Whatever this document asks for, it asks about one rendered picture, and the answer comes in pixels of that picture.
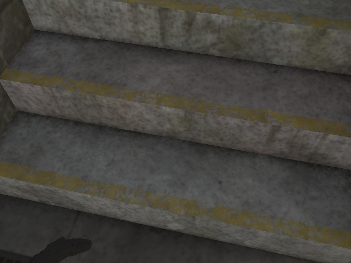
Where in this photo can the robot left hand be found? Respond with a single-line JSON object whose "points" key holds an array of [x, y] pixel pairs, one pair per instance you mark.
{"points": [[60, 249]]}

